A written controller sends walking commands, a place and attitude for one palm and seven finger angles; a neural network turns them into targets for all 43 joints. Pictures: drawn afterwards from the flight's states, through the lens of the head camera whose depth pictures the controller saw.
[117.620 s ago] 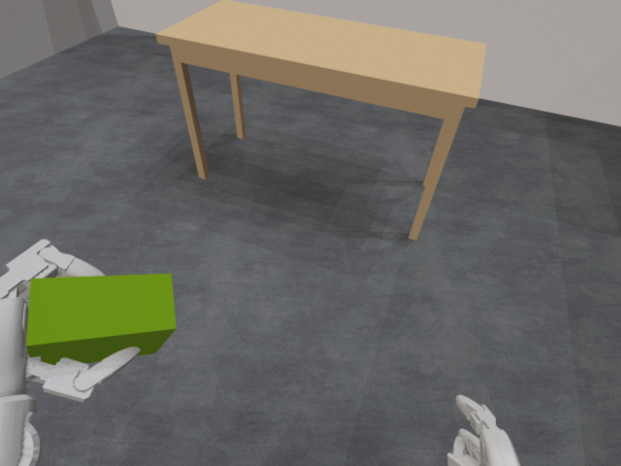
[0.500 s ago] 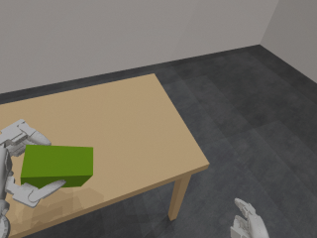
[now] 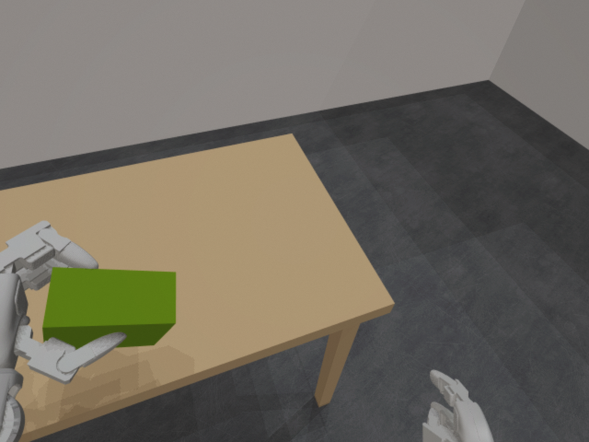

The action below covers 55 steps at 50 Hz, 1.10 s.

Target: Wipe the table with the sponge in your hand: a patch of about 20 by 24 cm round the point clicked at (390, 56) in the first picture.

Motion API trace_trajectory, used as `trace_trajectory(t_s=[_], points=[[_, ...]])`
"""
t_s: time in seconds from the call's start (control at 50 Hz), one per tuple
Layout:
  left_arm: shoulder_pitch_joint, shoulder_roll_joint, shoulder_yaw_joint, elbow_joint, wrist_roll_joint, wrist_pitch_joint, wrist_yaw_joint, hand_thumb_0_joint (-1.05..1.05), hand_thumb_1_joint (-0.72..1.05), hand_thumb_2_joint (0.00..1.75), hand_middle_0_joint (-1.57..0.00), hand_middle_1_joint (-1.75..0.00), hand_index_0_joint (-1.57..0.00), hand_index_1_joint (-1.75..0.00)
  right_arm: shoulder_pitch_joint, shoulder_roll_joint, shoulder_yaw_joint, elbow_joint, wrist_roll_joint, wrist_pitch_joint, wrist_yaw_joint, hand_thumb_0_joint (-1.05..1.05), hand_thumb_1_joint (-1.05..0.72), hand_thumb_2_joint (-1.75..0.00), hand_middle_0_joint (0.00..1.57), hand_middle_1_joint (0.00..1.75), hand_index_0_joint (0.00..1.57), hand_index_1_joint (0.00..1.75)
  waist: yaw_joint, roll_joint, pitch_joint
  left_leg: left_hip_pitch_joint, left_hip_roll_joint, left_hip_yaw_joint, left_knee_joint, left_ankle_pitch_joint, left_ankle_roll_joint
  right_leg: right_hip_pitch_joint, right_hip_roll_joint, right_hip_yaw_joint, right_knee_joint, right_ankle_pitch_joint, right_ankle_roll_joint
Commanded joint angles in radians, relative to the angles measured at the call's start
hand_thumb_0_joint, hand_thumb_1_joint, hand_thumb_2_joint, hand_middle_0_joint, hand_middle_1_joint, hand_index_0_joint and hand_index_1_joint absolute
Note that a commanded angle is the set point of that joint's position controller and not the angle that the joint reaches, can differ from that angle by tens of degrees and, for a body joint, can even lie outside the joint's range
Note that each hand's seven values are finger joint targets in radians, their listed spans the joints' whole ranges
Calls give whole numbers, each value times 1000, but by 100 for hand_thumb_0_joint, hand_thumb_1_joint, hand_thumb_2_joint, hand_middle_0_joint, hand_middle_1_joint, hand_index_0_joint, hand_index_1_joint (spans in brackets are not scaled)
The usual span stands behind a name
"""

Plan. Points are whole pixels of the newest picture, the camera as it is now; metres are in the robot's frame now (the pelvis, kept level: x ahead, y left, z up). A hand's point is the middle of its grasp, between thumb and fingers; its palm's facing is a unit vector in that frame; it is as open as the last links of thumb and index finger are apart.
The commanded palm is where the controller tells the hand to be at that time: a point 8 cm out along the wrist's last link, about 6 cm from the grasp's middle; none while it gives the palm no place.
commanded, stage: shuffle to correct the standing spot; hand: left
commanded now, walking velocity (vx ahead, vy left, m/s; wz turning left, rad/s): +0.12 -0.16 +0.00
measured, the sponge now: (128, 311) +0.23 +0.20 +0.11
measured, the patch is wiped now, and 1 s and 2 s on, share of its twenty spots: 0.00 0.00 0.00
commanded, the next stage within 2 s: come to a stop and stand still in 1.98 s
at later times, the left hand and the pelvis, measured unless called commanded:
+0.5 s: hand (69, 306) +0.21 +0.24 +0.16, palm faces +0.31 -0.87 -0.39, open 9.9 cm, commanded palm +0.16 +0.28 +0.18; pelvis +0.00 +0.00 +0.00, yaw +0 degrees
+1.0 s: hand (67, 305) +0.21 +0.24 +0.16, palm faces +0.30 -0.86 -0.40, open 9.9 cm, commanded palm +0.16 +0.28 +0.18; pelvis +0.00 +0.00 +0.00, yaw +0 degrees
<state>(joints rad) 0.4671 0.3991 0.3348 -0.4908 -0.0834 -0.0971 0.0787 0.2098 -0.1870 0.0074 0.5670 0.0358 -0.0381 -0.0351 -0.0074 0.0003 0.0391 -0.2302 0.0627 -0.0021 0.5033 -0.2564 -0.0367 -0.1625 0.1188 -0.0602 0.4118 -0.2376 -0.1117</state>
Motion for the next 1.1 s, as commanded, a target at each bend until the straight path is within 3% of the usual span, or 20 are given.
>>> trace_trajectory(t_s=[0.0, 0.06, 0.22, 0.26, 0.38, 0.44, 0.46, 0.54, 0.64, 0.66, 0.74, 0.82, 0.98, 1.08], points=[[-75, 173, 134, -238, -14, -82, 24, 0, 10, 130, -120, -160, -120, -160, -92, -130, -50, -168, 0, -56, -8, 0, -90, -90, 20, 30, 20, 30, -2, 87, -162, 80, 76, -85, -32, 267, 86, 32, -164, 140, -49, 288, 61], [-55, 177, 138, -233, -20, -78, 23, 0, 10, 130, -120, -160, -120, -160, -90, -128, -51, -165, 5, -53, -8, 0, -90, -90, 20, 30, 20, 30, -5, 67, -169, 82, 67, -71, -21, 266, 82, 39, -170, 140, -51, 312, 55], [-59, 172, 140, -209, -22, -72, 21, 0, 10, 130, -120, -160, -120, -160, -91, -129, -50, -171, 2, -45, -10, 0, -90, -90, 20, 30, 20, 30, -6, 40, -124, 48, 53, -61, -17, 127, 81, -3, -177, 166, -92, 226, 67], [-80, 168, 127, -227, -23, -74, 22, 0, 10, 130, -120, -160, -120, -160, -93, -128, -48, -165, 5, -45, -11, 0, -90, -90, 20, 30, 20, 30, -10, 62, -115, 53, 42, -60, -27, 77, 79, -26, -181, 172, -101, 180, 54], [-112, 168, 123, -229, -13, -78, 29, 0, 10, 130, -120, -160, -120, -160, -101, -126, -44, -164, 0, -52, -15, 0, -90, -90, 20, 30, 20, 30, -6, 90, -93, 39, 59, -90, -75, 22, 89, -35, -162, 164, -105, 98, 67], [-105, 163, 122, -220, -10, -76, 31, 0, 10, 130, -120, -160, -120, -160, -92, -126, -46, -163, 1, -54, -13, 0, -90, -90, 20, 30, 20, 30, -3, 65, -114, 44, 52, -84, -59, 47, 88, -14, -167, 169, -106, 127, 66], [-109, 167, 117, -228, -13, -76, 30, 0, 10, 130, -120, -160, -120, -160, -94, -129, -47, -160, 3, -55, -14, 0, -90, -90, 20, 30, 20, 30, -7, 92, -113, 57, 58, -92, -71, 63, 87, -30, -163, 168, -94, 132, 53], [-92, 174, 138, -217, -12, -73, 25, 0, 10, 130, -120, -160, -120, -160, -93, -133, -55, -170, 1, -52, -10, 0, -90, -90, 20, 30, 20, 30, -1, 66, -141, 65, 80, -76, -27, 163, 86, -8, -160, 173, -75, 230, 68], [-62, 167, 142, -202, -20, -66, 21, 0, 10, 130, -120, -160, -120, -160, -89, -129, -56, -172, 4, -46, -7, 0, -90, -90, 20, 30, 20, 30, -3, 17, -169, 68, 54, -37, 27, 169, 80, 19, -184, 188, -76, 311, 69], [-55, 170, 138, -203, -23, -66, 22, 0, 10, 130, -120, -160, -120, -160, -87, -127, -54, -167, 7, -44, -7, 0, -90, -90, 20, 30, 20, 30, -9, 27, -169, 67, 45, -36, 23, 158, 77, 13, -189, 184, -73, 308, 57], [-44, 178, 150, -230, -24, -73, 25, 0, 10, 130, -120, -160, -120, -160, -94, -125, -52, -177, 6, -39, -4, 0, -90, -90, 20, 30, 20, 30, -5, 21, -167, 69, 35, -31, 30, 153, 77, 12, -202, 199, -82, 319, 64], [-63, 188, 152, -253, -19, -84, 28, 0, 10, 130, -120, -160, -120, -160, -105, -127, -47, -172, 1, -40, -8, 0, -90, -90, 20, 30, 20, 30, -3, 98, -136, 69, 66, -67, -24, 193, 87, -3, -171, 166, -70, 275, 79], [-58, 162, 132, -195, -19, -69, 25, 0, 10, 130, -120, -160, -120, -160, -93, -128, -50, -168, 5, -41, -12, 0, -90, -90, 20, 30, 20, 30, -5, 60, -111, 48, 60, -73, -49, 56, 87, -23, -163, 170, -102, 155, 76], [-77, 158, 120, -207, -18, -69, 25, 0, 10, 130, -120, -160, -120, -160, -97, -126, -45, -169, 4, -44, -13, 0, -90, -90, 20, 30, 20, 30, -6, 46, -117, 54, 56, -76, -55, 47, 86, -26, -169, 166, -106, 141, 70]])
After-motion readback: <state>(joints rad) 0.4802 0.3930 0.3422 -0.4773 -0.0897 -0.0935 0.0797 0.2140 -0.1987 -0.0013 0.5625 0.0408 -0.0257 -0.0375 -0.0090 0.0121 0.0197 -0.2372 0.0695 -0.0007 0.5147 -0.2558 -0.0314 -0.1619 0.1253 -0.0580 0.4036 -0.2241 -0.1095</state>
